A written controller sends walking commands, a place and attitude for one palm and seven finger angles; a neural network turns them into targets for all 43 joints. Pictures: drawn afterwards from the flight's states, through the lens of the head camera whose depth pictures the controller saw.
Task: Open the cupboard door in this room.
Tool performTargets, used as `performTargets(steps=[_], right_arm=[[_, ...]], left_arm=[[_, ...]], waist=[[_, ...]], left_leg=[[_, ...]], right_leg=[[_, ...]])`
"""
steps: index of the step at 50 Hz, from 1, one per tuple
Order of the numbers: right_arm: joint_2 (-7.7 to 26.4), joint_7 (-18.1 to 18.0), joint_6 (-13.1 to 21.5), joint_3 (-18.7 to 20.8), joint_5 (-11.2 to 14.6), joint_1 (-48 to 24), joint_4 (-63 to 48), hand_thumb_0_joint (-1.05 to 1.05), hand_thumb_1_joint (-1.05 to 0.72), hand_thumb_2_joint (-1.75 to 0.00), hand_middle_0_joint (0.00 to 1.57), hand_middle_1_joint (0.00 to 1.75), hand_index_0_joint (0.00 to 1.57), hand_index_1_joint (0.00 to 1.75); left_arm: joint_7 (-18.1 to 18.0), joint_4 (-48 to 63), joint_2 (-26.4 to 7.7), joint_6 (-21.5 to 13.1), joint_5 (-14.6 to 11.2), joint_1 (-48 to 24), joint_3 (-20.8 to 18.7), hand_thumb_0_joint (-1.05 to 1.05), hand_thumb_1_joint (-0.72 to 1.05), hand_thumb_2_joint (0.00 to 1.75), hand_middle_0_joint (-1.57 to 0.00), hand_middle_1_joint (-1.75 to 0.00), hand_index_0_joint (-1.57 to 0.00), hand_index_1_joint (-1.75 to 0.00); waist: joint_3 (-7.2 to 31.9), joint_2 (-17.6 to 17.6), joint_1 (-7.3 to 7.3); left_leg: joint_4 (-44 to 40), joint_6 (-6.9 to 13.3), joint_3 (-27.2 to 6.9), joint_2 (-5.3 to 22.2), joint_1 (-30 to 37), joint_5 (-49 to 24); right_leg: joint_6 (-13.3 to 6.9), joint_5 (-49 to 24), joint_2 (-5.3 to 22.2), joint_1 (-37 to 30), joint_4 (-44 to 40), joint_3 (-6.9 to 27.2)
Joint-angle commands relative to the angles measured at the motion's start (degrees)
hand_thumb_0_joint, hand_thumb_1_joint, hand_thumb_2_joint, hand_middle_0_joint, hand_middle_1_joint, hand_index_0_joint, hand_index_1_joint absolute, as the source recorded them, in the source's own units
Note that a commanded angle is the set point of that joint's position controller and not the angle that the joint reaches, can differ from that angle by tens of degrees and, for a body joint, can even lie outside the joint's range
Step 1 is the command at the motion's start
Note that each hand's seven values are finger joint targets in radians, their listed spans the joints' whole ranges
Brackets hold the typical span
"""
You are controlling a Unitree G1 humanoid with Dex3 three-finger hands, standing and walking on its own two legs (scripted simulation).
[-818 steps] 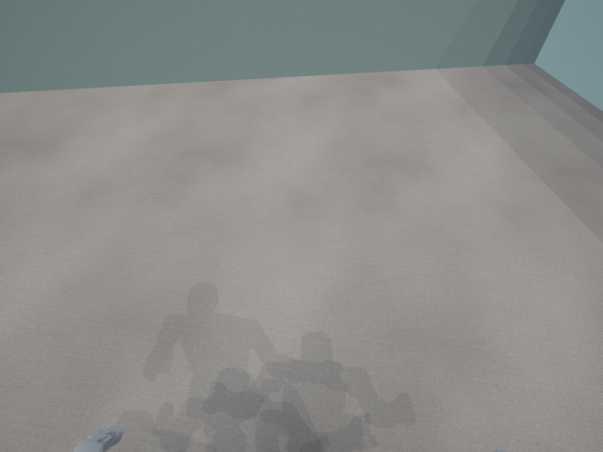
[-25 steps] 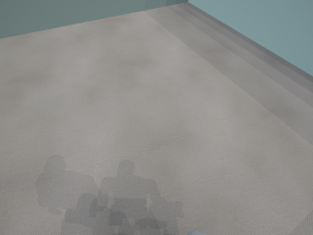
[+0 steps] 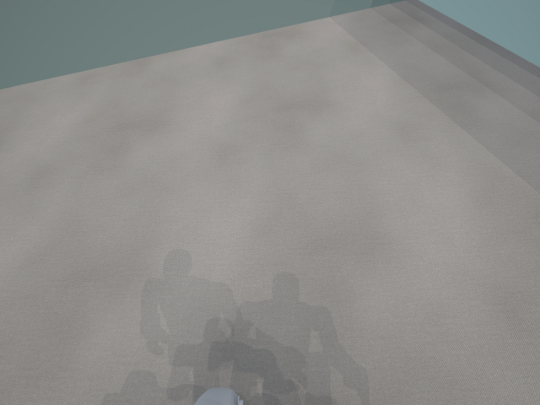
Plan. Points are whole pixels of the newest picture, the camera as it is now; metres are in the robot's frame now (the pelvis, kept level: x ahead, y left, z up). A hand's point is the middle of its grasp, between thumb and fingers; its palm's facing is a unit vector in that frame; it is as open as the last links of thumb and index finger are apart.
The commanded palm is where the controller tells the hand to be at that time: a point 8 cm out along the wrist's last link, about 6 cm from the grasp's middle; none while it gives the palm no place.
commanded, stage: turn or walk to find it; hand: left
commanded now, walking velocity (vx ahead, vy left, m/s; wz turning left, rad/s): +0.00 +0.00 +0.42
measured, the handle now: out of the picture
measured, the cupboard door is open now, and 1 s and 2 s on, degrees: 0 0 0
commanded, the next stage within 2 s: stand and wait in 0.78 s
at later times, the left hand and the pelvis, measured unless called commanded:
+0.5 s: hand out of the picture +0.01 +0.27 -0.17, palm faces +0.25 -0.94 -0.24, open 7.4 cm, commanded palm none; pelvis -0.01 +0.05 +0.00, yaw +12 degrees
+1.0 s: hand out of the picture -0.03 +0.18 -0.14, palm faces +0.44 -0.85 -0.29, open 7.4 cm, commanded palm none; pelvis -0.01 -0.03 +0.00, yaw +26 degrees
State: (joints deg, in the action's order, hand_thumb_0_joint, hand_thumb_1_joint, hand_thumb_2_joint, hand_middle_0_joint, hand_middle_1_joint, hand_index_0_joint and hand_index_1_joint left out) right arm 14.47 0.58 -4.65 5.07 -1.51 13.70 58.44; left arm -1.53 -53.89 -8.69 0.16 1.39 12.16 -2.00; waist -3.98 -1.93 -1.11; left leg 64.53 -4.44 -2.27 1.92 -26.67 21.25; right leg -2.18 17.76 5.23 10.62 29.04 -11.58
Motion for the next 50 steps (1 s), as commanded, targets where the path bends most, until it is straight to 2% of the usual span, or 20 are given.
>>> performTargets(steps=[1, 5, 8, 9, 10, 11, 12, 13, 16, 18, 28, 31, 33, 34, 35, 36, 37, 39, 42, 50], right_arm=[[1.65, 0.06, 1.56, -0.18, 0.57, -5.67, -5.57, 0.00, -0.90, -0.90, 0.20, 0.30, 0.20, 0.30], [1.22, -0.06, 2.56, -1.05, 1.11, -7.37, -6.48, 0.00, -0.90, -0.90, 0.20, 0.30, 0.20, 0.30], [2.17, -0.13, 3.23, -0.95, 1.08, -3.68, -5.79, 0.00, -0.90, -0.90, 0.20, 0.30, 0.20, 0.30], [4.18, -0.06, 3.78, -0.60, 0.96, -1.76, -5.21, 0.00, -0.90, -0.90, 0.20, 0.30, 0.20, 0.30], [9.63, -0.29, 4.44, 0.64, 0.52, 0.51, -5.31, 0.00, -0.90, -0.90, 0.20, 0.30, 0.20, 0.30], [13.53, -0.69, 4.01, 1.61, 0.74, 3.49, -4.56, 0.00, -0.90, -0.90, 0.20, 0.30, 0.20, 0.30], [13.02, -0.91, 3.51, 1.29, 0.72, 4.08, -3.98, 0.00, -0.90, -0.90, 0.20, 0.30, 0.20, 0.30], [11.01, -1.54, 3.86, 0.71, 0.47, 2.24, -3.97, 0.00, -0.90, -0.90, 0.20, 0.30, 0.20, 0.30], [8.56, -1.89, 4.04, -0.22, 0.44, -3.98, -6.02, 0.00, -0.90, -0.90, 0.20, 0.30, 0.20, 0.30], [8.38, -1.82, 4.46, -0.24, 0.64, -3.43, -6.29, 0.00, -0.90, -0.90, 0.20, 0.30, 0.20, 0.30], [8.28, -1.44, 3.97, 0.74, 0.09, -0.07, -6.29, 0.00, -0.90, -0.90, 0.20, 0.30, 0.20, 0.30], [8.52, -1.40, 3.71, 1.01, -0.03, -1.29, -6.67, 0.00, -0.90, -0.90, 0.20, 0.30, 0.20, 0.30], [7.99, -1.30, 3.59, 1.09, 0.22, -2.00, -6.90, 0.00, -0.90, -0.90, 0.20, 0.30, 0.20, 0.30], [7.05, -1.20, 3.61, 1.07, 0.58, -2.36, -7.02, 0.00, -0.90, -0.90, 0.20, 0.30, 0.20, 0.30], [4.22, -0.84, 3.73, 0.66, 1.12, -1.15, -7.37, 0.00, -0.90, -0.90, 0.20, 0.30, 0.20, 0.30], [1.38, -0.72, 3.81, 0.13, 1.05, -1.69, -9.00, 0.00, -0.90, -0.90, 0.20, 0.30, 0.20, 0.30], [4.30, -0.94, 2.97, 0.99, 0.72, -2.67, -9.13, 0.00, -0.90, -0.90, 0.20, 0.30, 0.20, 0.30], [4.05, -0.61, 1.64, 1.41, 0.23, -0.92, -5.99, 0.00, -0.90, -0.90, 0.20, 0.30, 0.20, 0.30], [2.71, 0.27, 1.33, 1.15, 0.17, 2.55, -3.69, 0.00, -0.90, -0.90, 0.20, 0.30, 0.20, 0.30], [2.51, 0.15, 0.94, 0.54, 0.26, -2.07, -4.26, 0.00, -0.90, -0.90, 0.20, 0.30, 0.20, 0.30]], left_arm=[[-0.38, 2.11, -13.10, -0.78, 0.22, 4.32, -3.01, 0.00, 0.90, 0.90, -0.20, -0.30, -0.20, -0.30], [-0.21, 1.02, -14.92, -0.34, 0.46, 5.67, -3.58, 0.00, 0.90, 0.90, -0.20, -0.30, -0.20, -0.30], [-0.12, 0.77, -15.15, -0.04, -0.03, 3.79, -3.66, 0.00, 0.90, 0.90, -0.20, -0.30, -0.20, -0.30], [-0.02, 1.03, -14.40, 0.26, -0.55, 3.44, -3.59, 0.00, 0.90, 0.90, -0.20, -0.30, -0.20, -0.30], [0.20, 2.34, -11.45, 0.64, -0.95, 4.38, -3.17, 0.00, 0.90, 0.90, -0.20, -0.30, -0.20, -0.30], [0.23, 4.13, -8.33, 1.01, -0.76, 1.55, -1.74, 0.00, 0.90, 0.90, -0.20, -0.30, -0.20, -0.30], [-0.05, 4.27, -9.83, 1.64, -0.51, -0.99, -1.75, 0.00, 0.90, 0.90, -0.20, -0.30, -0.20, -0.30], [-0.20, 3.34, -9.35, 2.09, -0.39, -2.09, -1.93, 0.00, 0.90, 0.90, -0.20, -0.30, -0.20, -0.30], [0.72, 1.82, -10.22, 1.91, -0.58, -1.28, -2.51, 0.00, 0.90, 0.90, -0.20, -0.30, -0.20, -0.30], [1.02, 1.34, -10.12, 1.72, -0.52, -0.46, -2.48, 0.00, 0.90, 0.90, -0.20, -0.30, -0.20, -0.30], [0.55, 4.83, -8.82, 1.74, -0.80, -6.24, -1.91, 0.00, 0.90, 0.90, -0.20, -0.30, -0.20, -0.30], [0.36, 4.76, -8.31, 1.15, -1.25, -4.19, -1.80, 0.00, 0.90, 0.90, -0.20, -0.30, -0.20, -0.30], [0.32, 3.80, -8.90, 0.56, -1.33, -0.76, -1.94, 0.00, 0.90, 0.90, -0.20, -0.30, -0.20, -0.30], [0.19, 3.19, -9.81, 0.05, -1.16, 1.63, -2.23, 0.00, 0.90, 0.90, -0.20, -0.30, -0.20, -0.30], [-0.18, 3.00, -13.41, -0.62, -0.47, 3.52, -2.87, 0.00, 0.90, 0.90, -0.20, -0.30, -0.20, -0.30], [-0.51, 3.09, -17.92, -0.87, 0.15, 4.56, -3.73, 0.00, 0.90, 0.90, -0.20, -0.30, -0.20, -0.30], [-0.62, 3.91, -17.57, -0.47, -0.37, 4.14, -3.53, 0.00, 0.90, 0.90, -0.20, -0.30, -0.20, -0.30], [-0.73, 5.26, -13.56, -0.51, -0.66, -2.80, -3.19, 0.00, 0.90, 0.90, -0.20, -0.30, -0.20, -0.30], [-0.35, 5.59, -10.12, -0.90, -0.67, -4.40, -2.06, 0.00, 0.90, 0.90, -0.20, -0.30, -0.20, -0.30], [-0.56, 3.03, -11.48, -1.18, -0.29, 3.19, -2.70, 0.00, 0.90, 0.90, -0.20, -0.30, -0.20, -0.30]], waist=[[2.06, 11.78, 3.49], [4.91, 13.99, 4.46], [7.52, 12.06, 1.72], [8.67, 7.36, 0.22], [11.08, -7.03, -1.00], [9.90, -16.03, -2.37], [8.41, -9.87, -2.87], [6.87, -12.87, -2.47], [3.52, -8.19, 0.37], [4.77, -5.41, 0.66], [4.23, -7.13, -1.07], [5.76, -8.52, -0.06], [7.14, -6.55, 1.68], [8.06, -3.94, 2.99], [10.15, 5.87, 3.49], [8.61, 19.90, 4.33], [7.26, 14.92, 4.48], [1.86, 11.92, 1.27], [0.70, 9.71, -0.65], [1.79, 10.04, 2.24]], left_leg=[[-8.77, -0.17, 3.16, 0.47, -2.54, 4.24], [-21.06, 0.97, 6.33, -0.53, 2.71, 5.30], [-34.89, 1.93, 7.89, -0.97, 12.13, -5.16], [-41.85, 2.82, 6.16, 0.68, 19.68, -13.60], [-44.11, 7.74, -9.27, 12.26, 29.50, -28.95], [-43.95, 14.13, -18.41, 21.52, 30.45, -49.71], [-43.01, 15.84, -13.67, 22.18, 26.80, -47.61], [-44.08, 14.70, -12.81, 18.63, 24.15, -45.96], [-43.81, 13.21, -7.94, 12.77, 21.67, -41.44], [-44.20, 12.35, -6.73, 11.17, 22.74, -40.89], [-44.42, 14.56, -14.28, 11.26, 20.19, -32.83], [-41.64, 14.02, -15.97, 10.34, 17.52, -36.23], [-38.95, 12.15, -16.03, 8.17, 13.26, -32.36], [-36.09, 9.77, -14.56, 5.78, 9.28, -25.97], [-29.32, 6.31, -10.11, 1.27, 1.24, -13.06], [-16.51, 2.69, -1.21, -6.33, -7.49, 10.71], [-6.19, 2.90, -2.86, -4.13, -4.67, 13.39], [3.81, 2.72, -4.27, -2.40, -4.79, 6.56], [6.88, 1.67, -1.86, -1.38, -4.74, -1.68], [1.34, -0.51, 0.33, 1.04, -5.87, -0.16]], right_leg=[[-5.54, -27.01, 14.93, -5.66, -8.48, 9.91], [-5.78, -34.41, 15.36, -8.42, -4.05, 8.59], [-2.27, -30.94, 14.23, -5.71, 1.46, 5.34], [0.43, -25.65, 12.65, -0.54, 6.77, 3.10], [4.59, -6.26, 6.07, 12.10, 17.53, 0.14], [6.70, 21.00, 1.43, 20.76, 26.69, 2.88], [5.89, 19.68, 2.44, 18.98, 31.47, 6.99], [6.18, 16.89, 2.64, 19.77, 32.91, 9.23], [6.74, 8.23, 1.65, 20.35, 36.37, 9.58], [7.29, 5.58, 1.12, 20.10, 36.32, 9.54], [7.57, 8.32, -0.84, 16.47, 22.38, 10.34], [6.74, 7.17, -2.70, 9.54, 12.29, 9.34], [6.24, -0.99, -3.57, 1.55, 2.01, 8.76], [6.02, -7.43, -2.18, -4.81, -5.63, 9.22], [3.71, -9.73, 6.66, -13.63, -10.38, 17.03], [-2.67, -19.00, 20.48, -14.83, -11.26, 30.33], [-6.99, -20.72, 23.98, -5.56, -11.97, 29.24], [-5.47, -9.43, 17.46, 1.74, -14.18, 22.97], [-2.15, -11.79, 11.41, 2.05, -12.89, 13.41], [-4.34, -18.39, 14.77, -4.60, -11.51, 10.75]])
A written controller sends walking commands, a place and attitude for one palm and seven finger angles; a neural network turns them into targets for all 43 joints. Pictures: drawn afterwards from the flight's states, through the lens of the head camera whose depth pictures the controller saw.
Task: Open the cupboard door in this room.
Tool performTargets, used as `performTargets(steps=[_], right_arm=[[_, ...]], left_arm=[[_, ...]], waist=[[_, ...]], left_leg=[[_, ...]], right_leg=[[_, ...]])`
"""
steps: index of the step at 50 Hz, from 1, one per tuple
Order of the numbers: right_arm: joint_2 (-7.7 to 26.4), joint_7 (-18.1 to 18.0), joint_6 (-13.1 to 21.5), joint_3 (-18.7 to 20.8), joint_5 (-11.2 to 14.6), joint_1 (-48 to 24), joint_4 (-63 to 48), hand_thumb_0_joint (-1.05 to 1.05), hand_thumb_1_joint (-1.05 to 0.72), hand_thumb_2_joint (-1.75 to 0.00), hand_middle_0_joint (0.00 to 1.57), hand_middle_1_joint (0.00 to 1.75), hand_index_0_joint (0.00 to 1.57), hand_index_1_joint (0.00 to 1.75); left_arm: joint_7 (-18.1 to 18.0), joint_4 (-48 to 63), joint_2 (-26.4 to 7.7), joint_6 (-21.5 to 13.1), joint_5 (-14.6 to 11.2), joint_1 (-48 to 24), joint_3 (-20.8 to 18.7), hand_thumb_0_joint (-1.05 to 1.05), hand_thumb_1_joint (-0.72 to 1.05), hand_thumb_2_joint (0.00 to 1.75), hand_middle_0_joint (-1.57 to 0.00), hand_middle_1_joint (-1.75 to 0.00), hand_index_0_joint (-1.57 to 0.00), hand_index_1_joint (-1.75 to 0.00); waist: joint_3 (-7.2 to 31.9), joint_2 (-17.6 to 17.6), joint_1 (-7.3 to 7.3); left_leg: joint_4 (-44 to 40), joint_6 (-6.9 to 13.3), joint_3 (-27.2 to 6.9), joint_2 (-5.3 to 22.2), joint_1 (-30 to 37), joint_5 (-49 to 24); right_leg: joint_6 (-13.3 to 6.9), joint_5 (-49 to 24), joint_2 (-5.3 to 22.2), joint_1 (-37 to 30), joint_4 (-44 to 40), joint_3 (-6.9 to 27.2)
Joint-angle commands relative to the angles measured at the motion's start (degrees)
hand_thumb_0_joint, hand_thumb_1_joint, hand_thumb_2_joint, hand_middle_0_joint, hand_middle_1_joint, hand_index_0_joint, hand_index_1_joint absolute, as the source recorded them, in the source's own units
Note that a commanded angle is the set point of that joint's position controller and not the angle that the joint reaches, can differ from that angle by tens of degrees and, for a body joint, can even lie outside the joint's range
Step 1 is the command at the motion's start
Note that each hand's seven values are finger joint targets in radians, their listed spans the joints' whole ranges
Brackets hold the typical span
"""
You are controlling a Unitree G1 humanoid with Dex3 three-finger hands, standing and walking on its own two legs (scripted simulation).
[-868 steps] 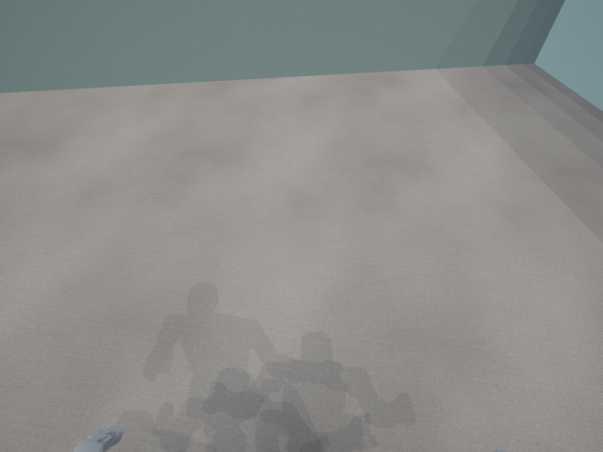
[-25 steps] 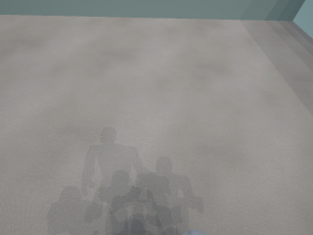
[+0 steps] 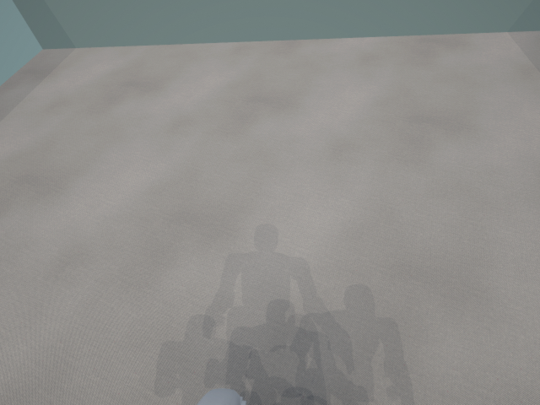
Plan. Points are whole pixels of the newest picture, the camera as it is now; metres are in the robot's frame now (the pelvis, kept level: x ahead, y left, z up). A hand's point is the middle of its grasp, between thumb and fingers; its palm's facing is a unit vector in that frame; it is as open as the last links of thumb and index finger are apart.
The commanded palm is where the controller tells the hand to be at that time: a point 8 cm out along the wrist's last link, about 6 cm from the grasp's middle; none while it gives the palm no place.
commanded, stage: turn or walk to find it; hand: left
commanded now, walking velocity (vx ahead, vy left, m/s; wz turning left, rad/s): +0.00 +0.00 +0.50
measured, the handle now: out of the picture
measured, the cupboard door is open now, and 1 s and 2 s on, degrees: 0 0 0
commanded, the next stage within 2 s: none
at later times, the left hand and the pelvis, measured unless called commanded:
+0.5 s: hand out of the picture -0.03 +0.28 -0.18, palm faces +0.31 -0.92 -0.24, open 7.4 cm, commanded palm none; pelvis -0.03 +0.05 +0.00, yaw +14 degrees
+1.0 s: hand out of the picture -0.04 +0.20 -0.14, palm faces +0.48 -0.83 -0.29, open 7.4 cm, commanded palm none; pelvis -0.03 -0.01 +0.00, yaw +30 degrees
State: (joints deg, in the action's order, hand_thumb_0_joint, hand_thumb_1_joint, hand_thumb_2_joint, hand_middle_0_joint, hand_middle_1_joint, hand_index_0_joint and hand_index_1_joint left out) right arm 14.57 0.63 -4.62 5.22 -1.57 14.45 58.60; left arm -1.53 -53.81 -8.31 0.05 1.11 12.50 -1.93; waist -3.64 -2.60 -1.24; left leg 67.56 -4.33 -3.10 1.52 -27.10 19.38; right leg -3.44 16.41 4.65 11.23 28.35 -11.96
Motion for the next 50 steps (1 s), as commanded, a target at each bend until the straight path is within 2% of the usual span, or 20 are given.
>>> performTargets(steps=[1, 8, 12, 13, 14, 15, 16, 17, 19, 21, 30, 33, 36, 37, 38, 39, 40, 42, 44, 50], right_arm=[[2.43, 0.06, 0.95, 0.20, 0.37, -3.52, -4.64, 0.00, -0.90, -0.90, 0.20, 0.30, 0.20, 0.30], [1.06, 0.09, 2.23, -1.08, 1.16, -8.32, -6.94, 0.00, -0.90, -0.90, 0.20, 0.30, 0.20, 0.30], [2.39, 0.07, 3.04, -0.97, 1.08, -4.59, -6.54, 0.00, -0.90, -0.90, 0.20, 0.30, 0.20, 0.30], [4.36, 0.15, 3.49, -0.38, 0.96, -2.03, -6.04, 0.00, -0.90, -0.90, 0.20, 0.30, 0.20, 0.30], [10.20, -0.12, 4.07, 0.91, 0.51, 0.00, -6.27, 0.00, -0.90, -0.90, 0.20, 0.30, 0.20, 0.30], [13.97, -0.59, 3.56, 1.70, 0.63, 2.56, -5.51, 0.00, -0.90, -0.90, 0.20, 0.30, 0.20, 0.30], [13.14, -0.93, 3.37, 1.45, 0.48, 3.03, -4.87, 0.00, -0.90, -0.90, 0.20, 0.30, 0.20, 0.30], [11.42, -1.42, 3.65, 0.93, 0.39, 0.41, -5.35, 0.00, -0.90, -0.90, 0.20, 0.30, 0.20, 0.30], [9.27, -1.77, 3.74, 0.08, 0.33, -4.76, -6.93, 0.00, -0.90, -0.90, 0.20, 0.30, 0.20, 0.30], [8.78, -1.67, 4.13, -0.18, 0.58, -5.78, -7.57, 0.00, -0.90, -0.90, 0.20, 0.30, 0.20, 0.30], [9.06, -1.28, 3.84, 0.92, 0.21, -1.10, -7.22, 0.00, -0.90, -0.90, 0.20, 0.30, 0.20, 0.30], [9.09, -1.26, 3.51, 1.25, 0.04, -1.46, -7.62, 0.00, -0.90, -0.90, 0.20, 0.30, 0.20, 0.30], [8.93, -1.12, 3.22, 1.50, 0.25, -3.38, -8.26, 0.00, -0.90, -0.90, 0.20, 0.30, 0.20, 0.30], [7.91, -1.04, 3.25, 1.40, 0.66, -3.84, -8.44, 0.00, -0.90, -0.90, 0.20, 0.30, 0.20, 0.30], [4.84, -0.71, 3.35, 1.04, 1.13, -2.70, -8.84, 0.00, -0.90, -0.90, 0.20, 0.30, 0.20, 0.30], [1.66, -0.59, 3.48, 0.49, 1.04, -3.03, -10.33, 0.00, -0.90, -0.90, 0.20, 0.30, 0.20, 0.30], [4.88, -0.79, 2.85, 1.26, 0.60, -4.39, -10.41, 0.00, -0.90, -0.90, 0.20, 0.30, 0.20, 0.30], [4.51, -0.22, 1.38, 1.80, 0.29, -1.35, -7.54, 0.00, -0.90, -0.90, 0.20, 0.30, 0.20, 0.30], [3.67, 0.49, 1.07, 1.38, 0.03, 0.98, -5.59, 0.00, -0.90, -0.90, 0.20, 0.30, 0.20, 0.30], [3.04, 0.63, 1.00, 0.80, 0.25, -2.18, -5.96, 0.00, -0.90, -0.90, 0.20, 0.30, 0.20, 0.30]], left_arm=[[-0.55, 2.63, -12.04, -1.01, 0.07, 3.47, -2.79, 0.00, 0.90, 0.90, -0.20, -0.30, -0.20, -0.30], [-0.30, 0.96, -14.97, -0.23, 0.74, 5.49, -3.71, 0.00, 0.90, 0.90, -0.20, -0.30, -0.20, -0.30], [0.03, 0.47, -15.36, 0.26, 0.26, 3.54, -3.89, 0.00, 0.90, 0.90, -0.20, -0.30, -0.20, -0.30], [0.16, 0.97, -14.63, 0.60, -0.22, 3.12, -3.81, 0.00, 0.90, 0.90, -0.20, -0.30, -0.20, -0.30], [0.44, 2.61, -11.48, 0.96, -0.62, 3.53, -3.39, 0.00, 0.90, 0.90, -0.20, -0.30, -0.20, -0.30], [0.40, 4.65, -9.28, 1.42, -0.30, -0.45, -2.07, 0.00, 0.90, 0.90, -0.20, -0.30, -0.20, -0.30], [0.32, 5.02, -10.53, 1.89, -0.08, -2.56, -2.25, 0.00, 0.90, 0.90, -0.20, -0.30, -0.20, -0.30], [0.26, 3.96, -10.16, 2.33, 0.07, -3.00, -2.41, 0.00, 0.90, 0.90, -0.20, -0.30, -0.20, -0.30], [0.85, 2.96, -11.02, 2.18, -0.12, -2.98, -2.97, 0.00, 0.90, 0.90, -0.20, -0.30, -0.20, -0.30], [1.10, 1.92, -10.92, 2.07, -0.20, -0.70, -2.95, 0.00, 0.90, 0.90, -0.20, -0.30, -0.20, -0.30], [0.59, 5.47, -9.76, 1.83, -0.51, -6.59, -2.35, 0.00, 0.90, 0.90, -0.20, -0.30, -0.20, -0.30], [0.51, 6.10, -9.25, 1.42, -0.79, -6.43, -2.08, 0.00, 0.90, 0.90, -0.20, -0.30, -0.20, -0.30], [0.31, 5.12, -9.77, 0.80, -1.10, -1.55, -2.29, 0.00, 0.90, 0.90, -0.20, -0.30, -0.20, -0.30], [0.18, 4.45, -10.94, 0.28, -1.01, 1.02, -2.52, 0.00, 0.90, 0.90, -0.20, -0.30, -0.20, -0.30], [-0.18, 4.24, -14.42, -0.44, -0.32, 3.15, -3.21, 0.00, 0.90, 0.90, -0.20, -0.30, -0.20, -0.30], [-0.57, 4.25, -18.95, -0.68, 0.38, 4.07, -4.08, 0.00, 0.90, 0.90, -0.20, -0.30, -0.20, -0.30], [-0.66, 5.04, -18.50, -0.32, -0.18, 3.59, -3.61, 0.00, 0.90, 0.90, -0.20, -0.30, -0.20, -0.30], [-0.91, 6.93, -14.65, -0.21, -0.40, -4.42, -3.45, 0.00, 0.90, 0.90, -0.20, -0.30, -0.20, -0.30], [-0.47, 7.71, -11.95, -0.50, -0.36, -7.50, -2.35, 0.00, 0.90, 0.90, -0.20, -0.30, -0.20, -0.30], [-0.52, 5.27, -12.26, -0.89, 0.00, -0.15, -2.64, 0.00, 0.90, 0.90, -0.20, -0.30, -0.20, -0.30]], waist=[[1.80, 10.85, 2.64], [4.08, 13.51, 4.56], [6.82, 10.88, 1.55], [8.05, 5.73, -0.25], [9.21, -10.03, -1.37], [7.46, -15.78, -3.04], [6.34, -8.84, -3.10], [5.76, -11.46, -2.12], [2.01, -8.21, -0.07], [3.12, -6.07, 1.18], [4.15, -6.30, -1.08], [5.45, -6.97, -0.89], [7.15, -7.07, 1.66], [8.06, -3.98, 3.17], [9.98, 5.81, 3.92], [8.68, 21.01, 4.60], [6.92, 15.49, 4.65], [2.08, 13.01, 0.65], [-0.23, 10.94, -1.20], [1.17, 11.94, 1.64]], left_leg=[[-3.15, -0.59, 1.55, 1.50, -5.27, 2.55], [-21.96, 0.96, 6.97, 1.19, 2.97, 8.02], [-37.73, 2.31, 8.76, 0.60, 13.94, -2.90], [-43.71, 3.33, 6.35, 2.28, 21.13, -10.22], [-47.58, 8.83, -11.30, 14.65, 29.06, -23.61], [-49.11, 14.91, -18.66, 22.62, 27.91, -38.03], [-48.26, 16.79, -15.70, 23.27, 25.46, -36.61], [-48.96, 15.49, -13.67, 19.48, 22.76, -33.91], [-48.35, 13.51, -9.63, 14.60, 19.74, -32.18], [-48.27, 12.38, -6.98, 11.87, 20.20, -32.12], [-47.80, 14.49, -14.32, 11.72, 20.72, -28.07], [-45.65, 14.26, -16.30, 10.67, 19.25, -31.24], [-42.02, 12.22, -16.90, 8.27, 13.39, -29.14], [-38.98, 10.11, -16.13, 6.20, 8.90, -23.96], [-32.09, 6.32, -11.37, 1.34, 0.11, -10.22], [-18.69, 2.28, -1.23, -6.51, -9.34, 12.99], [-8.08, 2.66, -2.95, -4.24, -6.76, 15.42], [1.32, 2.60, -3.89, -2.10, -5.52, 8.24], [4.93, 1.49, -1.26, -0.88, -5.52, 1.66], [-0.04, -0.44, 1.25, 0.63, -6.05, 1.00]], right_leg=[[-3.38, -17.84, 15.63, -5.94, -10.61, 11.14], [-5.10, -25.20, 18.14, -7.02, -6.05, 8.22], [-0.93, -21.71, 16.64, -3.11, 1.24, 3.86], [1.94, -16.00, 14.63, 2.58, 7.28, 1.24], [6.49, 3.35, 7.17, 15.69, 19.20, -1.37], [8.09, 22.66, 2.83, 22.33, 28.72, 2.43], [7.31, 20.47, 3.74, 21.83, 33.46, 6.58], [7.60, 16.94, 4.29, 21.86, 34.85, 8.94], [8.06, 10.18, 3.29, 21.72, 37.19, 9.88], [8.60, 6.80, 2.36, 20.37, 37.42, 9.67], [9.25, 9.18, 0.14, 17.89, 25.30, 11.07], [8.56, 10.00, -1.79, 12.51, 16.87, 10.38], [7.80, 1.82, -3.29, 1.88, 3.69, 9.33], [7.53, -4.71, -2.14, -5.37, -4.82, 9.89], [5.37, -6.08, 6.99, -14.93, -10.76, 17.51], [-0.83, -14.27, 21.58, -16.59, -11.50, 31.48], [-5.02, -16.24, 24.50, -6.57, -11.69, 30.80], [-3.36, -2.54, 18.87, 2.00, -14.46, 24.64], [-1.18, -5.77, 13.53, 3.07, -12.62, 15.14], [-2.38, -13.87, 14.31, -3.36, -10.75, 11.42]])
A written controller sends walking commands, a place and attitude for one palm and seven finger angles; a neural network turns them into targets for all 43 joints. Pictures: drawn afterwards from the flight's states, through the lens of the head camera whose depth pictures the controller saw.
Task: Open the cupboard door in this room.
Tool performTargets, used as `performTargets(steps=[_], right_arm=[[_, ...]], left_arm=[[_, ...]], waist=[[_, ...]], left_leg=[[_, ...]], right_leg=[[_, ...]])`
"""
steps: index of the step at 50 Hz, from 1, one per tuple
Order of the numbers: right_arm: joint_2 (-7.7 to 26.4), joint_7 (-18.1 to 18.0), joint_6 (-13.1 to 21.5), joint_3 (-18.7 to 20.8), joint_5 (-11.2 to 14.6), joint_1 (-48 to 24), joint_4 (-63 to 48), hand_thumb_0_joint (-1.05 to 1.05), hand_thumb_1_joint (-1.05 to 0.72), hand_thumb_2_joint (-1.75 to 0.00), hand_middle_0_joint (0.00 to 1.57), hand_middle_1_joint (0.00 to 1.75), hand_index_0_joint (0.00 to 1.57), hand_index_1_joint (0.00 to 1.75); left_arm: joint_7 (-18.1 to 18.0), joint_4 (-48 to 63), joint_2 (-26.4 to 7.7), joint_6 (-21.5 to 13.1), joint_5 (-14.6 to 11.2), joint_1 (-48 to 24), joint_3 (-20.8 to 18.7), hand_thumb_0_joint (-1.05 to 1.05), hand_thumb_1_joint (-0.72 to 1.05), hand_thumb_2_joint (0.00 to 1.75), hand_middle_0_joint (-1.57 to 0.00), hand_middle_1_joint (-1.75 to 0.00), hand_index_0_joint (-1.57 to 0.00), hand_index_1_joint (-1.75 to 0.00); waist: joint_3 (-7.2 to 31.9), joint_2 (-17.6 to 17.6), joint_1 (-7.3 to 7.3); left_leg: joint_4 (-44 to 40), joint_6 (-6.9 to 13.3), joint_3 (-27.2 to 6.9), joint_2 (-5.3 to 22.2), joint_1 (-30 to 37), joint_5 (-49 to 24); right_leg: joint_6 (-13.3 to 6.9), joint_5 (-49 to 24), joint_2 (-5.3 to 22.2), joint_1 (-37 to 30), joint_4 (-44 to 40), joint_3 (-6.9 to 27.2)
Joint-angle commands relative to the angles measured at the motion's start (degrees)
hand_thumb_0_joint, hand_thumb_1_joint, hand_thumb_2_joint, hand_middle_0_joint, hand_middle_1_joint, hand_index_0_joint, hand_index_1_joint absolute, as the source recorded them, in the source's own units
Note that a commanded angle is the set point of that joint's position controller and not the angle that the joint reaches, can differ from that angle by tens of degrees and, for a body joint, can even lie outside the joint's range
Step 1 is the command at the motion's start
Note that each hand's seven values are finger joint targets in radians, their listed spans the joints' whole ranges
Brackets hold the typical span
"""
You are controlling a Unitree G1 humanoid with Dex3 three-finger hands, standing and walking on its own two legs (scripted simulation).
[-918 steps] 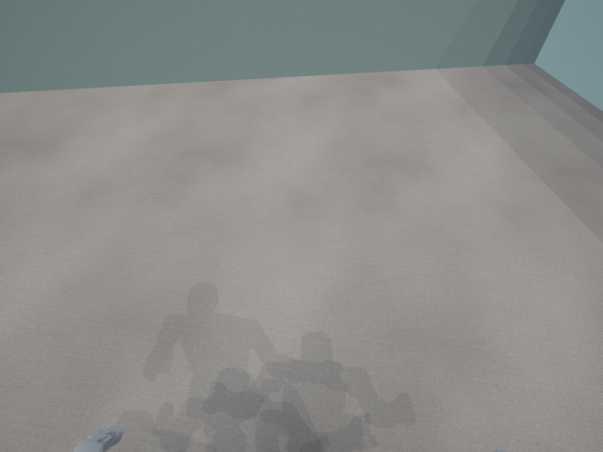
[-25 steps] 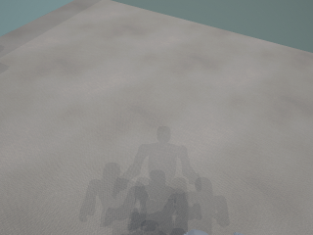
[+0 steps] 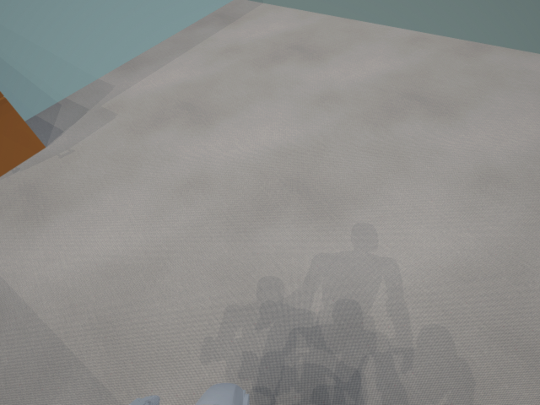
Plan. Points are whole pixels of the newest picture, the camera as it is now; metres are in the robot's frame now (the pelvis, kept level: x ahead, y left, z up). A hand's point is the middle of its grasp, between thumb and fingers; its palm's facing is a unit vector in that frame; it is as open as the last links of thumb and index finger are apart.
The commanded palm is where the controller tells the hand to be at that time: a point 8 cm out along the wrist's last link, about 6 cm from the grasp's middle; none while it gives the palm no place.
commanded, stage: turn or walk to find it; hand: left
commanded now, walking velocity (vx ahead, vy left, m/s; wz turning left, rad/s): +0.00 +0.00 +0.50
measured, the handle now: out of the picture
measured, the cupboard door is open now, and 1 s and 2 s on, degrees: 0 0 0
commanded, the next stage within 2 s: none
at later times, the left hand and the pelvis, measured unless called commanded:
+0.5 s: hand out of the picture -0.01 +0.28 -0.17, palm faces +0.30 -0.92 -0.26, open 7.4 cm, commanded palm none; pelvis -0.01 +0.05 +0.00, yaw +14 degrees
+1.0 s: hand out of the picture -0.03 +0.18 -0.14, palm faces +0.52 -0.80 -0.29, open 7.4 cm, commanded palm none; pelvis +0.02 -0.02 +0.01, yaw +31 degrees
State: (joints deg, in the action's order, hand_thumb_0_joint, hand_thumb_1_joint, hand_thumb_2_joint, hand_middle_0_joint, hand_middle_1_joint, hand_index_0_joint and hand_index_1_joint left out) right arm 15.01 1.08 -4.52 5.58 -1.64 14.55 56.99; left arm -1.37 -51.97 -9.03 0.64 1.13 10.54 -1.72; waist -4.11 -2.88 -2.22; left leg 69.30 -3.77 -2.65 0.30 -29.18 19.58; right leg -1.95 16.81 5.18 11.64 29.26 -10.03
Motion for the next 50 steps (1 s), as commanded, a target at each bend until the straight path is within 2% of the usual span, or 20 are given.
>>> performTargets(steps=[1, 8, 11, 12, 13, 14, 15, 17, 21, 30, 33, 35, 36, 37, 38, 40, 41, 42, 44, 50], right_arm=[[2.42, 0.13, 0.89, 0.37, 0.37, -2.94, -4.56, 0.00, -0.90, -0.90, 0.20, 0.30, 0.20, 0.30], [1.23, -0.13, 2.25, -1.14, 1.22, -8.32, -6.34, 0.00, -0.90, -0.90, 0.20, 0.30, 0.20, 0.30], [1.91, -0.28, 2.94, -1.09, 1.16, -4.31, -5.55, 0.00, -0.90, -0.90, 0.20, 0.30, 0.20, 0.30], [3.22, -0.16, 3.37, -0.74, 1.10, -2.27, -5.06, 0.00, -0.90, -0.90, 0.20, 0.30, 0.20, 0.30], [8.67, -0.37, 4.13, 0.35, 0.77, 0.46, -4.84, 0.00, -0.90, -0.90, 0.20, 0.30, 0.20, 0.30], [13.73, -0.86, 3.99, 1.65, 0.83, 3.38, -4.37, 0.00, -0.90, -0.90, 0.20, 0.30, 0.20, 0.30], [13.95, -1.01, 3.36, 1.53, 0.76, 4.93, -3.42, 0.00, -0.90, -0.90, 0.20, 0.30, 0.20, 0.30], [10.46, -2.12, 3.63, 0.75, 0.49, 0.26, -4.10, 0.00, -0.90, -0.90, 0.20, 0.30, 0.20, 0.30], [8.51, -2.19, 4.23, -0.30, 0.65, -4.20, -5.97, 0.00, -0.90, -0.90, 0.20, 0.30, 0.20, 0.30], [9.05, -1.68, 3.54, 0.65, 0.15, -2.28, -6.37, 0.00, -0.90, -0.90, 0.20, 0.30, 0.20, 0.30], [9.00, -1.60, 3.24, 0.88, 0.08, -3.76, -6.93, 0.00, -0.90, -0.90, 0.20, 0.30, 0.20, 0.30], [8.33, -1.54, 3.14, 0.99, 0.54, -5.12, -7.37, 0.00, -0.90, -0.90, 0.20, 0.30, 0.20, 0.30], [5.66, -1.24, 3.22, 0.74, 1.09, -4.30, -7.67, 0.00, -0.90, -0.90, 0.20, 0.30, 0.20, 0.30], [1.58, -0.97, 3.23, 0.06, 1.29, -3.56, -8.96, 0.00, -0.90, -0.90, 0.20, 0.30, 0.20, 0.30], [4.31, -1.18, 2.63, 0.66, 0.74, -4.86, -9.19, 0.00, -0.90, -0.90, 0.20, 0.30, 0.20, 0.30], [4.71, -0.37, 1.57, 1.07, 0.02, -3.04, -6.79, 0.00, -0.90, -0.90, 0.20, 0.30, 0.20, 0.30], [4.51, 0.21, 1.45, 1.04, -0.35, -2.30, -5.71, 0.00, -0.90, -0.90, 0.20, 0.30, 0.20, 0.30], [4.07, 0.73, 1.48, 1.06, -0.52, -0.76, -4.68, 0.00, -0.90, -0.90, 0.20, 0.30, 0.20, 0.30], [3.10, 1.13, 1.84, 0.62, -0.54, 0.57, -3.80, 0.00, -0.90, -0.90, 0.20, 0.30, 0.20, 0.30], [1.70, 1.49, 2.07, 0.31, -0.33, -3.47, -3.60, 0.00, -0.90, -0.90, 0.20, 0.30, 0.20, 0.30]], left_arm=[[-0.63, 3.07, -12.01, -1.40, 0.06, 2.58, -2.97, 0.00, 0.90, 0.90, -0.20, -0.30, -0.20, -0.30], [-0.38, 0.81, -15.06, -0.81, 0.71, 6.62, -4.15, 0.00, 0.90, 0.90, -0.20, -0.30, -0.20, -0.30], [-0.20, 0.57, -15.69, -0.42, 0.29, 4.47, -4.42, 0.00, 0.90, 0.90, -0.20, -0.30, -0.20, -0.30], [-0.10, 0.57, -14.76, -0.10, -0.12, 4.00, -4.31, 0.00, 0.90, 0.90, -0.20, -0.30, -0.20, -0.30], [0.10, 1.67, -12.18, 0.32, -0.60, 5.15, -3.94, 0.00, 0.90, 0.90, -0.20, -0.30, -0.20, -0.30], [0.34, 3.86, -8.38, 0.63, -0.59, 2.63, -2.53, 0.00, 0.90, 0.90, -0.20, -0.30, -0.20, -0.30], [0.01, 4.22, -9.91, 1.22, -0.25, 0.17, -2.48, 0.00, 0.90, 0.90, -0.20, -0.30, -0.20, -0.30], [0.14, 2.96, -9.56, 1.58, -0.21, -2.08, -2.92, 0.00, 0.90, 0.90, -0.20, -0.30, -0.20, -0.30], [0.88, 1.10, -10.22, 1.25, -0.48, 0.16, -2.94, 0.00, 0.90, 0.90, -0.20, -0.30, -0.20, -0.30], [0.49, 4.31, -9.20, 1.15, -0.77, -4.55, -2.31, 0.00, 0.90, 0.90, -0.20, -0.30, -0.20, -0.30], [0.40, 4.07, -9.18, 0.57, -1.05, -2.09, -2.27, 0.00, 0.90, 0.90, -0.20, -0.30, -0.20, -0.30], [0.25, 2.97, -10.00, -0.22, -1.06, 3.03, -2.64, 0.00, 0.90, 0.90, -0.20, -0.30, -0.20, -0.30], [-0.07, 2.47, -13.07, -0.95, -0.49, 5.74, -3.21, 0.00, 0.90, 0.90, -0.20, -0.30, -0.20, -0.30], [-0.58, 2.52, -18.65, -1.42, 0.46, 6.42, -4.31, 0.00, 0.90, 0.90, -0.20, -0.30, -0.20, -0.30], [-0.54, 3.11, -18.73, -1.08, -0.22, 7.08, -3.93, 0.00, 0.90, 0.90, -0.20, -0.30, -0.20, -0.30], [-0.43, 4.52, -15.01, -1.23, -0.42, 0.16, -3.83, 0.00, 0.90, 0.90, -0.20, -0.30, -0.20, -0.30], [-0.23, 4.74, -13.70, -1.51, -0.48, -1.11, -3.29, 0.00, 0.90, 0.90, -0.20, -0.30, -0.20, -0.30], [-0.15, 4.38, -12.04, -1.93, -0.54, -1.52, -2.83, 0.00, 0.90, 0.90, -0.20, -0.30, -0.20, -0.30], [0.09, 3.30, -10.85, -3.11, -0.50, 1.25, -2.58, 0.00, 0.90, 0.90, -0.20, -0.30, -0.20, -0.30], [0.08, -1.62, -9.36, -4.37, -0.07, 11.02, -2.25, 0.00, 0.90, 0.90, -0.20, -0.30, -0.20, -0.30]], waist=[[2.05, 12.61, 2.94], [5.31, 14.78, 5.51], [7.50, 13.81, 2.72], [8.60, 9.67, 1.35], [11.34, -3.79, -0.26], [10.32, -16.89, -1.78], [10.65, -10.83, -2.52], [6.60, -12.72, -1.10], [5.12, -5.82, 1.54], [4.37, -6.93, 0.22], [5.55, -7.60, 1.37], [7.59, -4.66, 4.23], [9.48, 3.11, 5.15], [9.03, 20.94, 5.53], [7.64, 17.81, 6.16], [2.53, 14.72, 2.95], [0.90, 12.17, 2.09], [0.72, 11.32, 1.17], [1.93, 11.29, 1.72], [-1.02, 10.33, 4.28]], left_leg=[[-3.65, -1.10, 1.26, 2.00, -3.85, 1.70], [-24.00, 0.02, 6.38, 1.90, 4.18, 7.87], [-36.79, 0.86, 8.66, 1.18, 12.88, -1.47], [-45.04, 1.61, 7.25, 1.78, 20.10, -9.30], [-49.07, 5.49, -5.39, 11.03, 30.09, -21.62], [-49.02, 11.87, -19.23, 22.87, 33.52, -45.20], [-47.51, 15.29, -15.78, 24.84, 31.11, -44.67], [-48.10, 13.45, -12.66, 18.73, 26.82, -40.27], [-47.72, 12.06, -7.34, 13.05, 25.10, -41.08], [-47.85, 13.45, -14.49, 12.35, 21.00, -32.22], [-45.32, 12.69, -16.43, 10.98, 17.99, -33.43], [-40.55, 9.93, -15.69, 8.38, 12.47, -26.85], [-34.68, 6.45, -12.31, 4.03, 5.46, -14.01], [-20.58, 1.92, -2.18, -4.81, -5.32, 10.51], [-9.52, 2.12, -3.28, -3.14, -4.09, 15.73], [0.06, 2.18, -4.29, -0.06, -4.99, 7.55], [2.45, 1.72, -2.70, 0.68, -5.60, 3.63], [3.09, 1.39, -1.69, 1.57, -5.51, 0.20], [3.85, 0.55, -0.15, 1.73, -7.12, -4.28], [1.99, -0.01, 0.77, 4.25, -12.13, -8.70]], right_leg=[[-4.20, -15.54, 14.26, -5.06, -11.21, 8.83], [-6.10, -29.77, 17.02, -9.15, -5.10, 6.62], [-2.90, -27.03, 16.15, -6.41, 0.48, 2.59], [-0.25, -22.96, 14.41, -2.01, 5.93, 0.71], [3.73, -7.56, 8.85, 9.08, 16.88, -1.99], [7.11, 22.22, 2.38, 21.87, 27.20, -0.11], [6.06, 21.91, 2.95, 20.59, 32.88, 4.64], [6.62, 14.66, 3.30, 22.62, 36.13, 7.45], [7.49, 7.14, 1.57, 20.47, 36.09, 7.95], [7.44, 9.05, -1.22, 14.29, 20.60, 8.46], [6.72, 6.95, -3.22, 7.23, 10.57, 7.50], [6.38, -3.95, -2.84, -3.41, -2.54, 7.10], [5.13, -7.83, 3.53, -12.24, -9.39, 12.57], [-1.15, -13.49, 19.44, -16.65, -12.01, 28.85], [-5.57, -12.15, 23.86, -7.80, -13.84, 30.66], [-3.72, 12.45, 18.83, 0.25, -19.51, 26.65], [-1.90, 13.95, 16.45, 0.66, -19.72, 22.90], [-0.29, 11.31, 14.40, 0.31, -19.13, 18.21], [0.43, 5.52, 12.30, -4.45, -18.34, 12.99], [0.03, 4.39, 14.22, -9.25, -20.35, 10.16]])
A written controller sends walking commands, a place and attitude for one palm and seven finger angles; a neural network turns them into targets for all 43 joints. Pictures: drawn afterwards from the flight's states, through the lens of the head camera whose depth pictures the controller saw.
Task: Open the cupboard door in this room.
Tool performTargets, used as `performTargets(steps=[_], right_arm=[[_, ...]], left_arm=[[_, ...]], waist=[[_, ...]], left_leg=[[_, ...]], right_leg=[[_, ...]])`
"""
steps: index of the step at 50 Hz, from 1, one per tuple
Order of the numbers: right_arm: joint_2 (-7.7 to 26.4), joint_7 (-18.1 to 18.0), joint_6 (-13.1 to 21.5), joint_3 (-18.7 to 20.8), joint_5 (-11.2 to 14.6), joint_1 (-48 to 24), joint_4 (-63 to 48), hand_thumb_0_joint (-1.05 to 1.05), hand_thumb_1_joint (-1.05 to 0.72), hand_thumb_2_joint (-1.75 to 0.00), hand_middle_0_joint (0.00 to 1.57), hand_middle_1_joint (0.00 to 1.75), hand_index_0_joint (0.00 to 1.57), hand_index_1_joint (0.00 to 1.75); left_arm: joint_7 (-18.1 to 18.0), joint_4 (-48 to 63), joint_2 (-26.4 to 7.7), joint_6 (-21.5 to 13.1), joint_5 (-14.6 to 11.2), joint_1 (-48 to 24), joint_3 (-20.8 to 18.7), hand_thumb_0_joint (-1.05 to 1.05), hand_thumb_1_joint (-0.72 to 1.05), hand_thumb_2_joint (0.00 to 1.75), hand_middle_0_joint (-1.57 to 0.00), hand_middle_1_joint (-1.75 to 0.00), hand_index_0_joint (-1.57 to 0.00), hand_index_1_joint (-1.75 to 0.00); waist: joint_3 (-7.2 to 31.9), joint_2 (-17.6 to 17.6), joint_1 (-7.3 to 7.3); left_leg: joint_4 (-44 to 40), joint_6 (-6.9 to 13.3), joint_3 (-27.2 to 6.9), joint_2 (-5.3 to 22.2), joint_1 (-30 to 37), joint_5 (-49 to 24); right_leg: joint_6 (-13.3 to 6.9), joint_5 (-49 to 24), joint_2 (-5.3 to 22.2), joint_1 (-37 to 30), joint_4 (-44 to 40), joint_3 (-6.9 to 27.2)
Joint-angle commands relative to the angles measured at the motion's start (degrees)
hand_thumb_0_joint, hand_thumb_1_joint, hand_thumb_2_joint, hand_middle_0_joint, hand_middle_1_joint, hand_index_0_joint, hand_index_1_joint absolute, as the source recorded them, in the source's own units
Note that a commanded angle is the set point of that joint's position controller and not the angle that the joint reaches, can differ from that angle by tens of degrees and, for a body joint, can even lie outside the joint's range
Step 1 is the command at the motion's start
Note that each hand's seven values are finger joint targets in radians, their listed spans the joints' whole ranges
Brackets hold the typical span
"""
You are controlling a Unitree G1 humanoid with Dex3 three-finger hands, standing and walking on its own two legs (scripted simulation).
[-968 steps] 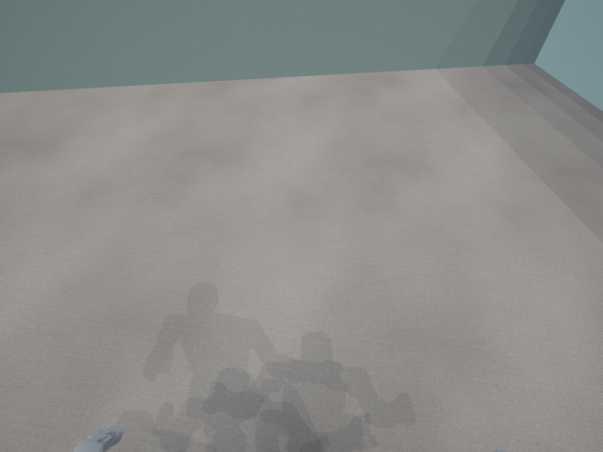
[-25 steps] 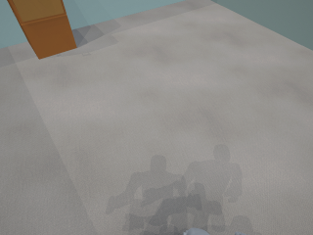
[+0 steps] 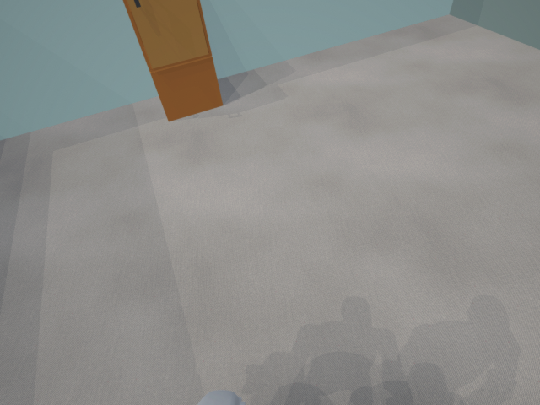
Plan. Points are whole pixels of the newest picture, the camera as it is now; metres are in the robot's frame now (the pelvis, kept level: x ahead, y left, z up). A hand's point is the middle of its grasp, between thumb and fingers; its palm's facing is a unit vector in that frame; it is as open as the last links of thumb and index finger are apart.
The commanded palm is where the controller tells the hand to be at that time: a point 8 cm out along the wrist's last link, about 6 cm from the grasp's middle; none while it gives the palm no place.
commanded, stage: turn or walk to find it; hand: left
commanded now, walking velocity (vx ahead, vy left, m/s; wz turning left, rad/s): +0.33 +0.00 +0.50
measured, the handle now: out of the picture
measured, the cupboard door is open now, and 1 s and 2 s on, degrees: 0 0 0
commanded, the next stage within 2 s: stand and wait in 1.98 s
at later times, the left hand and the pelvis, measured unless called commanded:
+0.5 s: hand out of the picture -0.01 +0.24 -0.20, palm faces +0.32 -0.93 -0.16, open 7.4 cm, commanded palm none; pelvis +0.13 +0.10 -0.03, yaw +12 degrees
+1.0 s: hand (149, 262) +0.45 +0.33 -0.17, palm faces +0.18 -0.96 -0.20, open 7.4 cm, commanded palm none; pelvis +0.35 +0.13 -0.03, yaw +15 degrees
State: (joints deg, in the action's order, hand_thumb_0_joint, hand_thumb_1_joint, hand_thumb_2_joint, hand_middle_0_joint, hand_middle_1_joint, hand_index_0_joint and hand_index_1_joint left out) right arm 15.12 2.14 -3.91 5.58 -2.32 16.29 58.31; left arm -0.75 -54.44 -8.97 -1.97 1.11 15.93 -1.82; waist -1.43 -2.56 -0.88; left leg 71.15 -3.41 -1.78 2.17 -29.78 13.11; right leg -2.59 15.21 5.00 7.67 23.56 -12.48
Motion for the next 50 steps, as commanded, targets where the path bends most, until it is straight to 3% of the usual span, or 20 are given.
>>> performTargets(steps=[1, 8, 12, 16, 17, 19, 20, 21, 22, 23, 25, 28, 33, 37, 43, 45, 46, 48, 49, 50], right_arm=[[1.51, 0.44, 1.60, 0.17, 0.37, -5.74, -5.05, 0.00, -0.90, -0.90, 0.20, 0.30, 0.20, 0.30], [0.35, 0.91, 2.34, -0.70, 0.68, -12.70, -6.71, 0.00, -0.90, -0.90, 0.20, 0.30, 0.20, 0.30], [-1.72, 1.36, 3.34, -2.12, 0.92, -18.29, -8.37, 0.00, -0.90, -0.90, 0.20, 0.30, 0.20, 0.30], [-2.15, 1.23, 4.41, -2.79, 0.90, -17.63, -8.38, 0.00, -0.90, -0.90, 0.20, 0.30, 0.20, 0.30], [-1.61, 0.94, 4.76, -2.55, 0.88, -15.25, -7.98, 0.00, -0.90, -0.90, 0.20, 0.30, 0.20, 0.30], [1.35, 0.10, 5.70, -1.47, 0.32, -2.26, -4.28, 0.00, -0.90, -0.90, 0.20, 0.30, 0.20, 0.30], [7.89, -0.75, 6.11, 0.23, 0.16, 6.90, -2.05, 0.00, -0.90, -0.90, 0.20, 0.30, 0.20, 0.30], [13.86, -1.67, 6.55, 1.82, 0.78, 12.03, -0.10, 0.00, -0.90, -0.90, 0.20, 0.30, 0.20, 0.30], [14.28, -2.34, 5.94, 1.83, 1.92, 11.95, 0.77, 0.00, -0.90, -0.90, 0.20, 0.30, 0.20, 0.30], [12.51, -2.45, 6.23, 1.31, 1.72, 7.25, -0.11, 0.00, -0.90, -0.90, 0.20, 0.30, 0.20, 0.30], [5.93, -2.60, 7.02, -0.47, 1.63, -0.84, -2.18, 0.00, -0.90, -0.90, 0.20, 0.30, 0.20, 0.30], [2.11, -2.59, 8.35, -1.68, 1.51, -1.69, -1.24, 0.00, -0.90, -0.90, 0.20, 0.30, 0.20, 0.30], [0.70, -2.77, 9.03, -1.32, 1.79, 2.10, 0.22, 0.00, -0.90, -0.90, 0.20, 0.30, 0.20, 0.30], [1.15, -3.29, 9.35, -1.26, 1.66, 6.39, 1.70, 0.00, -0.90, -0.90, 0.20, 0.30, 0.20, 0.30], [2.04, -3.73, 9.07, -1.24, 0.97, 12.00, 4.36, 0.00, -0.90, -0.90, 0.20, 0.30, 0.20, 0.30], [2.62, -3.75, 8.89, -1.16, 0.82, 11.90, 4.89, 0.00, -0.90, -0.90, 0.20, 0.30, 0.20, 0.30], [3.17, -3.75, 8.80, -1.14, 0.84, 11.51, 5.07, 0.00, -0.90, -0.90, 0.20, 0.30, 0.20, 0.30], [3.71, -3.58, 8.70, -1.12, 1.32, 10.57, 5.38, 0.00, -0.90, -0.90, 0.20, 0.30, 0.20, 0.30], [2.39, -2.99, 8.81, -1.22, 1.86, 10.48, 4.88, 0.00, -0.90, -0.90, 0.20, 0.30, 0.20, 0.30], [-1.40, -2.69, 9.00, -2.02, 2.25, 13.10, 3.18, 0.00, -0.90, -0.90, 0.20, 0.30, 0.20, 0.30]], left_arm=[[-0.59, 0.26, -9.31, -2.00, 0.08, 6.61, -2.17, 0.00, 0.90, 0.90, -0.20, -0.30, -0.20, -0.30], [-0.63, -3.59, -8.60, -2.85, 0.79, 11.25, -2.12, 0.00, 0.90, 0.90, -0.20, -0.30, -0.20, -0.30], [-0.45, -6.01, -8.45, -2.79, 0.99, 14.49, -1.82, 0.00, 0.90, 0.90, -0.20, -0.30, -0.20, -0.30], [-0.17, -7.46, -10.12, -2.32, 0.86, 14.83, -1.97, 0.00, 0.90, 0.90, -0.20, -0.30, -0.20, -0.30], [-0.14, -7.58, -10.49, -2.19, 0.81, 13.94, -2.05, 0.00, 0.90, 0.90, -0.20, -0.30, -0.20, -0.30], [0.18, -7.17, -11.89, -2.29, -0.07, 10.66, -1.61, 0.00, 0.90, 0.90, -0.20, -0.30, -0.20, -0.30], [0.78, -5.72, -9.26, -2.37, -0.29, 10.65, -1.50, 0.00, 0.90, 0.90, -0.20, -0.30, -0.20, -0.30], [1.35, -2.63, -6.43, -2.19, -0.63, 8.38, -0.75, 0.00, 0.90, 0.90, -0.20, -0.30, -0.20, -0.30], [0.99, -1.03, -7.80, -1.63, -0.58, 3.64, -0.64, 0.00, 0.90, 0.90, -0.20, -0.30, -0.20, -0.30], [0.73, -1.13, -6.70, -1.58, -0.43, 2.52, -0.90, 0.00, 0.90, 0.90, -0.20, -0.30, -0.20, -0.30], [0.95, -3.71, -5.24, -0.91, 0.22, 3.33, -1.05, 0.00, 0.90, 0.90, -0.20, -0.30, -0.20, -0.30], [1.24, -5.50, -3.26, 0.36, 0.80, 7.01, -0.92, 0.00, 0.90, 0.90, -0.20, -0.30, -0.20, -0.30], [1.61, -2.26, -4.54, 1.27, 0.71, 0.04, -1.82, 0.00, 0.90, 0.90, -0.20, -0.30, -0.20, -0.30], [2.01, 0.96, -5.08, 1.17, 0.40, -8.94, -1.72, 0.00, 0.90, 0.90, -0.20, -0.30, -0.20, -0.30], [2.42, 4.66, -3.86, 0.23, -0.07, -18.51, -0.99, 0.00, 0.90, 0.90, -0.20, -0.30, -0.20, -0.30], [2.41, 4.79, -4.06, -0.22, -0.18, -17.92, -1.03, 0.00, 0.90, 0.90, -0.20, -0.30, -0.20, -0.30], [2.35, 4.03, -4.45, -0.50, -0.20, -15.14, -1.20, 0.00, 0.90, 0.90, -0.20, -0.30, -0.20, -0.30], [2.01, -0.45, -6.82, -1.48, 0.14, -1.00, -1.89, 0.00, 0.90, 0.90, -0.20, -0.30, -0.20, -0.30], [1.43, -3.57, -11.24, -2.32, 0.76, 8.75, -3.04, 0.00, 0.90, 0.90, -0.20, -0.30, -0.20, -0.30], [0.66, -6.02, -17.38, -2.49, 0.55, 15.80, -4.57, 0.00, 0.90, 0.90, -0.20, -0.30, -0.20, -0.30]], waist=[[-3.36, 9.38, 3.05], [-7.25, 9.29, 3.95], [-7.72, 10.58, 5.35], [-5.61, 11.26, 4.91], [-4.25, 11.13, 3.52], [3.23, 7.56, -3.60], [11.36, -4.71, -7.73], [12.44, -16.75, -8.68], [10.76, -8.28, -8.22], [6.55, -5.14, -5.81], [-1.24, -3.12, -1.61], [-3.51, -2.29, 1.97], [-5.59, -3.30, 2.10], [-6.64, -1.32, 0.15], [-6.66, -1.98, -2.79], [-5.28, -2.45, -2.33], [-3.76, -2.66, -0.76], [3.20, 0.66, 5.39], [9.90, 6.83, 9.18], [16.85, 20.39, 9.21]], left_leg=[[-0.56, -0.39, -0.01, 2.92, -12.41, -2.39], [-9.48, 0.53, 2.18, 5.87, -14.84, -1.13], [-23.07, 2.07, 6.29, 5.01, -10.27, 0.73], [-31.81, 4.52, 10.29, 2.46, -1.34, 4.22], [-33.49, 5.31, 10.75, 1.86, 4.11, 5.42], [-40.91, 6.72, 13.06, -2.07, 25.31, 0.53], [-44.35, 9.06, 0.26, 6.13, 40.81, 0.78], [-50.37, 13.92, -23.40, 19.99, 49.02, -7.35], [-53.57, 15.38, -23.23, 22.28, 46.21, -7.83], [-55.22, 15.34, -19.94, 21.96, 38.55, -2.66], [-57.55, 13.22, -12.92, 17.79, 24.50, -2.50], [-60.04, 11.60, -4.37, 12.30, 16.26, -6.93], [-63.29, 12.76, -3.65, 11.34, 19.72, -9.09], [-62.76, 14.07, -4.58, 12.77, 26.07, -14.41], [-58.14, 13.66, -3.17, 13.36, 33.36, -24.63], [-55.62, 12.86, -2.16, 13.36, 32.46, -29.35], [-52.25, 12.31, -1.23, 12.75, 32.13, -35.66], [-36.92, 9.40, 1.38, 9.49, 28.09, -41.37], [-21.92, 7.10, 3.77, 5.74, 16.56, -28.45], [-4.32, 4.32, 5.76, -4.21, -0.06, 13.46]], right_leg=[[0.19, 5.23, 14.98, -6.76, -14.69, 12.35], [-2.08, 4.87, 18.32, -7.92, -16.48, 8.49], [-1.93, -5.36, 17.17, -9.30, -13.60, 3.14], [-1.95, -17.61, 17.74, -10.47, -8.44, -0.35], [-1.84, -20.99, 18.36, -8.69, -5.10, -0.88], [0.96, -30.02, 14.36, -1.07, 13.68, -7.10], [3.83, -15.60, 8.79, 9.95, 30.51, -7.37], [6.32, 17.87, 1.21, 28.66, 46.09, -1.72], [4.90, 17.74, 2.91, 31.27, 50.53, 5.67], [4.68, 15.12, 4.81, 31.18, 51.89, 6.65], [5.02, 7.47, 7.10, 27.95, 49.76, 9.52], [5.81, 1.52, 6.16, 21.97, 45.18, 9.04], [7.05, -6.71, 5.98, 29.25, 40.94, 9.93], [7.18, -8.16, 5.88, 33.99, 34.04, 10.18], [4.89, -5.20, 3.10, 31.35, 18.69, 7.94], [3.43, -3.28, 1.52, 24.81, 13.97, 6.75], [2.61, -2.24, -0.04, 19.88, 11.77, 5.70], [1.53, -7.45, -2.81, 1.00, 5.24, 3.95], [-1.30, -10.75, 5.41, -15.60, 4.77, 12.34], [-7.03, -22.06, 21.67, -28.84, 1.07, 35.96]])
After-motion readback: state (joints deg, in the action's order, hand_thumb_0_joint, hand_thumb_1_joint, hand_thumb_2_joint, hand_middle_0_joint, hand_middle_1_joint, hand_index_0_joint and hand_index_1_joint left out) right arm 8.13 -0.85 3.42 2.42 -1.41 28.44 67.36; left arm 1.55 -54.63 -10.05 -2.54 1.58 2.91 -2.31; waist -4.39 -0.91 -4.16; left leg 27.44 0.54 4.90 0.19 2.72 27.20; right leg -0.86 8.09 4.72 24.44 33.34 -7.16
